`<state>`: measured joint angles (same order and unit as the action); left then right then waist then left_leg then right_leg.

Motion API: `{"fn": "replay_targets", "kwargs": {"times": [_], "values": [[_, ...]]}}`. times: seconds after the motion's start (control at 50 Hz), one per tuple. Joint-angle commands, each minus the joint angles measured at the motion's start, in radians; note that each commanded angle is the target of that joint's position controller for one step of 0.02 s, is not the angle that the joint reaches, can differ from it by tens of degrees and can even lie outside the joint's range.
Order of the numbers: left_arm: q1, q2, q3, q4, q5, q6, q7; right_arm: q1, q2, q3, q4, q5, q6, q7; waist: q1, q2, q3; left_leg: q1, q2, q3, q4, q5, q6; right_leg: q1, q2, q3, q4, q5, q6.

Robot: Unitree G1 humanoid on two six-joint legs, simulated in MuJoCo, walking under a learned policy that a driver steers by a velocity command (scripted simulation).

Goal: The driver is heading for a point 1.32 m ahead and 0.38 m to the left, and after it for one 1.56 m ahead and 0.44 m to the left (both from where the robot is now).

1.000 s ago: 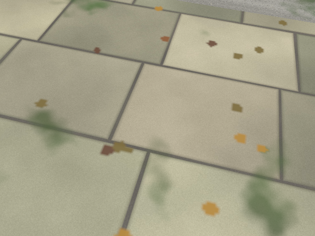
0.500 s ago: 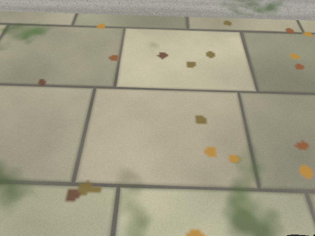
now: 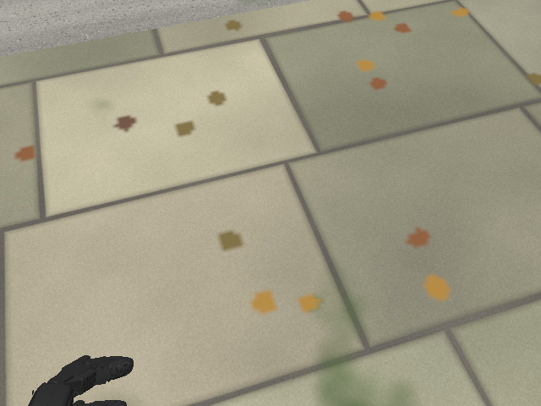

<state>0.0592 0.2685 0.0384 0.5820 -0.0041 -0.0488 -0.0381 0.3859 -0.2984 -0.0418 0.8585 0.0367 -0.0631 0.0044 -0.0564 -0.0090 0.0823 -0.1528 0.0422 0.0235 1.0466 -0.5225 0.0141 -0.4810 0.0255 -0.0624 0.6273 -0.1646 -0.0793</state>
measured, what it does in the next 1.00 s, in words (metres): walks ahead, turning left: left foot, then right foot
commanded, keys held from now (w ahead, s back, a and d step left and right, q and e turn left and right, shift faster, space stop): w+q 0.90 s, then w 0.04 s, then w+e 0.06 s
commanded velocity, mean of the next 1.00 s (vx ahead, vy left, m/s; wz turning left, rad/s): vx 0.50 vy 0.00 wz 0.44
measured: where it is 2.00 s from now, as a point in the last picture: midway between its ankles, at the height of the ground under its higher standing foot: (152, 210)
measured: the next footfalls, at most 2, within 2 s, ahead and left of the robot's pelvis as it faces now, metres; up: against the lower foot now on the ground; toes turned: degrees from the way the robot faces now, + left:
left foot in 0.48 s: +0.41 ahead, +0.17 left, +0.00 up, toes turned +16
right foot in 0.96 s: +0.74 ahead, +0.10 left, +0.00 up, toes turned +34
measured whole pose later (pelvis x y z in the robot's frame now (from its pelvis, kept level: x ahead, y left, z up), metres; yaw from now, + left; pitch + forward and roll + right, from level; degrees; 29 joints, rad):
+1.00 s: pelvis +0.57 +0.12 +0.00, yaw +31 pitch +2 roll -1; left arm 0.07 0.28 0.04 0.67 0.01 -0.13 -0.03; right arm 0.36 -0.31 -0.07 0.74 0.02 -0.03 -0.02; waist -0.06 0.02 0.01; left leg -0.17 -0.09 -0.22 0.82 -0.50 0.04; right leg -0.45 0.05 0.02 0.53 -0.13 -0.02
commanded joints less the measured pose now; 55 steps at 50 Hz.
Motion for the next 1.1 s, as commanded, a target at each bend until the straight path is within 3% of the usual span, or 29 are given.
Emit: {"fn": "replay_targets", "kwargs": {"times": [0.02,0.04,0.08,0.12,0.18,0.24,0.34,0.38,0.42,0.46,0.48,0.5,0.52,0.54,0.56,0.58,0.62,0.64,0.72,0.78,0.84,0.9,0.94,0.96,0.98,1.0,1.02,1.06,1.1], "values": [[0.250,0.151,0.053,0.031,0.002,-0.022,0.011,-0.120,-0.148,-0.027,-0.141,0.022,-0.042,0.001,0.142,-0.026,-0.196,-0.548,0.056,-0.125,0.236,0.117,0.022,0.579,-0.344,0.452,-0.331,0.029,-0.187],[0.200,0.118,0.046,0.034,0.005,-0.030,0.009,-0.112,-0.139,-0.031,-0.131,0.001,-0.035,-0.003,0.104,-0.035,-0.142,-0.508,0.082,-0.122,0.182,0.175,0.011,0.474,-0.302,0.361,-0.361,0.091,-0.166],[0.159,0.092,0.045,0.043,0.018,-0.053,0.007,-0.025,-0.105,-0.029,-0.097,0.000,-0.003,-0.005,0.049,-0.064,-0.127,-0.399,0.108,-0.131,0.164,0.253,-0.010,0.356,-0.280,0.268,-0.443,0.127,-0.167],[0.146,0.092,0.049,0.072,0.014,-0.073,0.008,-0.025,-0.076,-0.027,-0.091,-0.002,0.019,-0.009,0.030,-0.044,-0.084,-0.415,0.112,-0.138,0.121,0.284,-0.030,0.307,-0.270,0.173,-0.484,0.194,-0.159],[0.164,0.105,0.055,0.109,0.022,-0.079,0.020,-0.105,-0.064,-0.026,-0.119,-0.007,0.023,-0.011,0.048,-0.039,-0.035,-0.504,0.102,-0.154,-0.006,0.428,-0.046,0.325,-0.242,0.057,-0.507,0.249,-0.129],[0.168,0.125,0.059,0.125,0.019,-0.074,0.031,-0.184,-0.043,-0.017,-0.142,-0.011,0.010,0.007,0.076,-0.034,-0.017,-0.490,0.085,-0.109,-0.210,0.593,-0.038,0.352,-0.218,-0.034,-0.520,0.249,-0.100],[0.255,0.167,0.073,0.175,-0.002,-0.044,0.042,-0.345,-0.027,-0.004,-0.219,-0.014,0.006,0.041,0.140,-0.010,0.034,-0.564,0.066,-0.034,-0.389,0.577,0.003,0.526,-0.284,-0.083,-0.485,0.309,-0.089],[0.263,0.182,0.078,0.185,-0.010,-0.025,0.046,-0.371,-0.034,-0.006,-0.250,-0.014,0.007,0.055,0.133,-0.022,0.028,-0.572,0.047,-0.001,-0.419,0.494,0.031,0.598,-0.306,-0.099,-0.427,0.423,-0.076],[0.241,0.212,0.085,0.180,-0.013,-0.009,0.055,-0.331,-0.063,-0.022,-0.263,-0.014,0.014,0.062,0.089,-0.060,-0.034,-0.466,-0.016,0.058,-0.421,0.393,0.070,0.630,-0.307,-0.127,-0.303,0.750,-0.051],[0.216,0.229,0.086,0.170,-0.020,0.007,0.064,-0.131,-0.135,-0.064,-0.229,-0.011,0.024,0.053,-0.034,-0.071,-0.160,-0.185,-0.099,0.093,-0.451,0.355,0.128,0.572,-0.275,-0.157,-0.003,0.924,-0.015],[0.212,0.210,0.075,0.160,-0.017,0.002,0.069,0.036,-0.198,-0.097,-0.191,-0.010,0.032,0.036,-0.121,-0.021,-0.246,0.108,-0.080,0.004,-0.502,0.404,0.173,0.382,-0.234,-0.163,0.263,0.731,0.027],[0.321,0.059,0.029,0.108,0.022,-0.021,0.054,0.049,-0.316,-0.121,-0.188,-0.005,0.031,0.022,-0.013,0.259,-0.329,0.491,0.191,-0.520,-0.530,0.314,0.353,-0.097,-0.049,-0.122,0.644,-0.212,0.101],[0.258,0.099,0.022,0.094,0.000,-0.062,0.040,0.062,-0.262,-0.101,-0.226,-0.013,0.014,0.027,-0.055,0.188,-0.494,0.603,0.299,-0.897,-0.709,0.180,0.448,-0.252,0.040,0.133,0.811,-0.445,0.101],[0.146,0.167,0.040,0.063,-0.040,-0.085,0.028,0.032,-0.196,-0.083,-0.221,-0.023,0.002,0.030,-0.085,0.115,-0.364,0.531,0.274,-0.755,-0.749,0.210,0.380,-0.343,-0.023,0.183,0.803,-0.356,0.075],[0.119,0.158,0.032,0.048,-0.039,-0.097,0.030,-0.024,-0.168,-0.075,-0.223,-0.018,-0.005,0.029,-0.044,0.045,-0.254,0.386,0.233,-0.627,-0.749,0.284,0.339,-0.331,-0.068,0.173,0.712,-0.269,0.059],[0.115,0.154,0.035,0.056,-0.012,-0.100,0.038,-0.094,-0.138,-0.065,-0.232,-0.015,-0.007,0.028,0.005,-0.007,-0.176,0.237,0.191,-0.525,-0.754,0.409,0.310,-0.278,-0.102,0.163,0.614,-0.222,0.065],[0.149,0.163,0.044,0.060,0.011,-0.079,0.039,-0.151,-0.118,-0.055,-0.257,-0.035,-0.008,0.020,0.061,0.036,-0.138,0.070,0.152,-0.445,-0.792,0.582,0.313,-0.157,-0.126,0.165,0.537,-0.174,0.089],[0.164,0.155,0.043,0.064,0.016,-0.069,0.039,-0.159,-0.121,-0.057,-0.255,-0.030,-0.009,0.016,0.072,0.034,-0.128,0.031,0.140,-0.408,-0.803,0.632,0.313,-0.141,-0.130,0.154,0.490,-0.166,0.108],[0.055,0.094,0.019,0.036,0.024,-0.048,0.041,-0.119,-0.164,-0.068,-0.229,-0.019,-0.005,-0.009,0.045,0.041,-0.086,-0.093,0.062,-0.281,-0.813,0.663,0.262,-0.107,-0.097,0.109,0.219,0.032,0.158],[-0.053,0.076,0.009,0.016,0.013,-0.055,0.032,-0.078,-0.169,-0.070,-0.211,-0.014,0.008,-0.019,-0.004,0.082,-0.086,-0.119,0.023,-0.265,-0.790,0.541,0.210,-0.022,-0.041,0.098,0.001,0.223,0.162],[-0.110,0.104,0.019,-0.003,-0.001,-0.066,0.020,-0.032,-0.167,-0.070,-0.190,-0.007,0.017,-0.021,-0.023,0.100,-0.083,-0.058,0.055,-0.348,-0.741,0.456,0.194,0.000,-0.021,0.129,-0.095,0.233,0.146],[-0.078,0.142,0.038,0.002,-0.005,-0.080,0.013,-0.039,-0.159,-0.071,-0.187,-0.010,0.025,-0.026,0.008,0.134,-0.086,0.021,0.092,-0.443,-0.656,0.443,0.173,0.041,-0.022,0.152,-0.141,0.126,0.104],[0.074,0.170,0.059,0.044,0.004,-0.090,0.019,-0.056,-0.116,-0.057,-0.191,-0.019,0.026,-0.023,0.084,0.138,-0.153,0.015,0.050,-0.407,-0.521,0.548,0.134,0.244,-0.035,0.121,-0.194,0.130,0.049],[0.211,0.210,0.070,0.059,0.022,-0.093,0.024,-0.046,-0.060,-0.034,-0.201,-0.033,0.022,-0.019,0.140,0.066,-0.284,-0.060,0.001,-0.335,-0.284,0.478,0.100,0.467,-0.168,0.243,-0.170,0.092,-0.015],[0.318,0.299,0.093,0.101,0.033,-0.082,0.021,0.113,0.005,-0.013,-0.206,-0.012,0.011,-0.017,0.089,-0.229,-0.401,-0.405,-0.158,-0.205,0.061,0.087,0.017,0.803,-0.376,0.690,-0.232,-0.077,-0.203],[0.351,0.234,0.084,0.124,-0.004,-0.077,0.010,0.119,-0.070,-0.019,-0.192,0.004,0.005,-0.019,0.112,-0.259,-0.369,-0.584,-0.127,-0.218,0.220,-0.060,0.003,0.820,-0.425,0.924,-0.334,-0.363,-0.244],[0.294,0.163,0.063,0.111,-0.013,-0.073,0.011,-0.004,-0.136,-0.035,-0.203,0.004,0.003,-0.018,0.136,-0.143,-0.219,-0.635,-0.080,-0.223,0.266,0.024,0.005,0.705,-0.377,0.805,-0.358,-0.391,-0.204],[0.212,0.129,0.045,0.102,0.002,-0.057,0.012,-0.159,-0.126,-0.033,-0.246,-0.037,-0.012,-0.016,0.113,-0.039,-0.086,-0.611,-0.011,-0.146,0.175,0.142,0.007,0.491,-0.284,0.590,-0.376,-0.158,-0.168],[0.202,0.114,0.036,0.101,0.007,-0.053,0.015,-0.163,-0.091,-0.029,-0.255,-0.047,-0.025,-0.009,0.076,-0.075,-0.083,-0.520,0.017,-0.128,0.053,0.189,0.000,0.405,-0.218,0.497,-0.399,0.031,-0.155]]}}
